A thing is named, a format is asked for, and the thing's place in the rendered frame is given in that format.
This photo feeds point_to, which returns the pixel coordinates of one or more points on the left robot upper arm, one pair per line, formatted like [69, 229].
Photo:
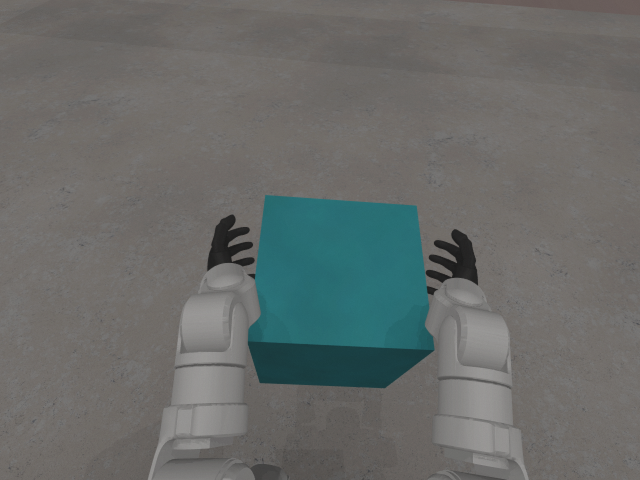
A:
[204, 469]

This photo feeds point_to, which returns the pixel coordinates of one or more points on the robot right forearm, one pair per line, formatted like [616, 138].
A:
[475, 419]

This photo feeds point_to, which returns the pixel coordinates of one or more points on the robot left hand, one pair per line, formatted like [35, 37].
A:
[220, 252]

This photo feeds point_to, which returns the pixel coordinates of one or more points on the robot right hand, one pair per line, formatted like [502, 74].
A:
[465, 266]

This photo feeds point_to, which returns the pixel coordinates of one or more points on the robot left forearm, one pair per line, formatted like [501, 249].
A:
[207, 406]

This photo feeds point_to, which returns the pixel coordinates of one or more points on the carton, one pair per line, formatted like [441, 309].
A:
[342, 293]

